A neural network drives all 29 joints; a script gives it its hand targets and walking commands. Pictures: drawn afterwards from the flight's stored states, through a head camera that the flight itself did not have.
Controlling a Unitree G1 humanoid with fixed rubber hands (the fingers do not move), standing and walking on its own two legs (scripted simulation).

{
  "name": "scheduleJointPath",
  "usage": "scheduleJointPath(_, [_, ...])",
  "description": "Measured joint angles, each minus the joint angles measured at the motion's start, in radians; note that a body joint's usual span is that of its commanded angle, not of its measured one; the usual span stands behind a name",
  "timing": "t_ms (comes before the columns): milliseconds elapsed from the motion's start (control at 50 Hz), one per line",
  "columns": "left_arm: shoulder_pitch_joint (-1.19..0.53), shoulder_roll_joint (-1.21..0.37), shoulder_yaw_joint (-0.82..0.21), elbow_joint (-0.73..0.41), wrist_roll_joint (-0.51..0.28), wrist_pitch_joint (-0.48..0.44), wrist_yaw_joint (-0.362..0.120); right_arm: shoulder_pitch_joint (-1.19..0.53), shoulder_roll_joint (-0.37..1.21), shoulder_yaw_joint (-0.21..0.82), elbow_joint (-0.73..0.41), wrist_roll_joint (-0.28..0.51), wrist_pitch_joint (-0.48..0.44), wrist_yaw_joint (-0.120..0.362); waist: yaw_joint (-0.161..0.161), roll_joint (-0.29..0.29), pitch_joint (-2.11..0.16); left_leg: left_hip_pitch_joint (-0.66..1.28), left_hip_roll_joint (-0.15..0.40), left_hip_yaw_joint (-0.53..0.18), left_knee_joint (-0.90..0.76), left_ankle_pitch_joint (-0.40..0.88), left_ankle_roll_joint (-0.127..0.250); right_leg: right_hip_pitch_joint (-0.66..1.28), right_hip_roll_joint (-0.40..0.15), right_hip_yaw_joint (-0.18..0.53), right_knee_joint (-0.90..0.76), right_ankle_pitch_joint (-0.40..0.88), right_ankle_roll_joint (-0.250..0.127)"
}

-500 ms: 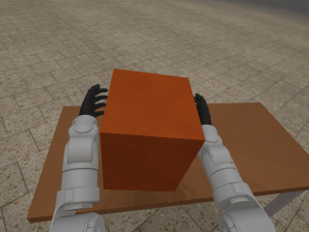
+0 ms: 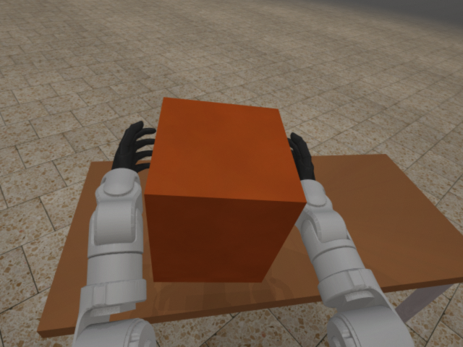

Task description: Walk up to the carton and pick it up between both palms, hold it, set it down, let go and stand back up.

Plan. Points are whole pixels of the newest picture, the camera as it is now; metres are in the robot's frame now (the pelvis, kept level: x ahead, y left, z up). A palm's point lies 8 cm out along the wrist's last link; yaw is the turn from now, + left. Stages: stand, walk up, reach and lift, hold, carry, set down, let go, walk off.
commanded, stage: reach and lift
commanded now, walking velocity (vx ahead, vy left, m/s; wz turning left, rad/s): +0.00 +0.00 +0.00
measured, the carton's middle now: (215, 195) +0.36 +0.00 +0.11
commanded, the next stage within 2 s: hold in 0.52 s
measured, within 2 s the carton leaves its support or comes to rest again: neither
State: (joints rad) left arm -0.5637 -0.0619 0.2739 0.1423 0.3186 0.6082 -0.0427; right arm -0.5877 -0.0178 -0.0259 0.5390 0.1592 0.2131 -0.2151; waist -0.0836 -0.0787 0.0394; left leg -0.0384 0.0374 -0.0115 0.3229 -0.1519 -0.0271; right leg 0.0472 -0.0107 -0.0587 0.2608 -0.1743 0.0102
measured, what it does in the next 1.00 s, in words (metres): stands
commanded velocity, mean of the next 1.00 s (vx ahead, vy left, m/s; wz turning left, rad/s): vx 0.00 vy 0.00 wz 0.00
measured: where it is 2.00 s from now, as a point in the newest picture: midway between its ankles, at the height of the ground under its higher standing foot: outside the picture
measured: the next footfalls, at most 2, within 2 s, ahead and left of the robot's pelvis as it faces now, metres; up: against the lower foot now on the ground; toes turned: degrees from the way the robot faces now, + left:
none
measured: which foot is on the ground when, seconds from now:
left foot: down 0.00-1.00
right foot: down 0.00-1.00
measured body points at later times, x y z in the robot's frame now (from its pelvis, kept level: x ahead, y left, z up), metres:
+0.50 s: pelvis +0.00 +0.00 +0.00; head -0.05 +0.03 +0.45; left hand +0.38 +0.14 +0.19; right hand +0.37 -0.15 +0.17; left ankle +0.03 +0.13 -0.75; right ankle -0.01 -0.12 -0.75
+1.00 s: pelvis -0.01 +0.00 +0.00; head -0.06 +0.03 +0.45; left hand +0.37 +0.15 +0.20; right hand +0.37 -0.15 +0.19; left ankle +0.03 +0.13 -0.75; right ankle -0.01 -0.12 -0.75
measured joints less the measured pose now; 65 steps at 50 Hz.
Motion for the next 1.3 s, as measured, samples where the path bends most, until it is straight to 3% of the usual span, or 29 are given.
scheduleJointPath(480, [-0.029,0.002,0.015,-0.001,0.001,0.03,-0.001,-0.034,-0.01,0.003,0.002,0.014,0.033,-0.004,-0.002,0.01,-0.008,0.01,0.002,-0.004,-0.002,0.002,-0.002,0.009,0.004,0.002,0.0,0.001,-0.003])
scheduleJointPath(720, [-0.011,0.001,0.015,-0.073,0.004,0.086,-0.004,-0.042,-0.02,0.031,-0.031,0.049,0.073,-0.013,0.001,0.009,-0.013,0.02,0.003,-0.004,0.003,0.002,-0.002,0.019,0.006,0.004,0.002,0.003,-0.003])
scheduleJointPath(840, [-0.041,0.003,0.029,-0.045,0.011,0.105,-0.006,-0.067,-0.007,-0.001,-0.005,0.029,0.092,-0.002,0.007,0.006,-0.019,0.018,0.0,-0.003,-0.006,0.01,0.0,0.01,0.003,0.006,0.007,0.005,-0.004])
scheduleJointPath(1300, [-0.024,-0.004,0.025,-0.07,0.02,0.111,-0.01,-0.056,-0.02,0.026,-0.018,0.048,0.091,-0.009,-0.003,0.01,-0.011,0.03,0.001,-0.003,-0.001,0.001,-0.001,0.026,0.006,0.008,0.003,0.001,-0.004])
